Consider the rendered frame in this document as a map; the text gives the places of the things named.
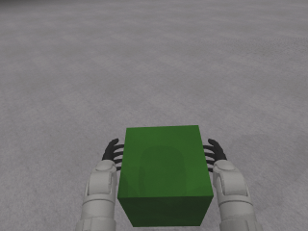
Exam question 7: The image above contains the robot left forearm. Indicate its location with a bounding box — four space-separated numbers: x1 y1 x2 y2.
75 160 117 231

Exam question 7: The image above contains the carton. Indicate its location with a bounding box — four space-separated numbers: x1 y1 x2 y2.
117 125 214 227

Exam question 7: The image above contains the left robot hand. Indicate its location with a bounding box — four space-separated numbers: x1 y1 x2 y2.
101 139 124 171

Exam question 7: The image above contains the robot right forearm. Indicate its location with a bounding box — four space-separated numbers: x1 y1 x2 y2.
213 160 264 231

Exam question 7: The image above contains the right robot hand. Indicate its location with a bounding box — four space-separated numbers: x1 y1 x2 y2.
203 139 227 172

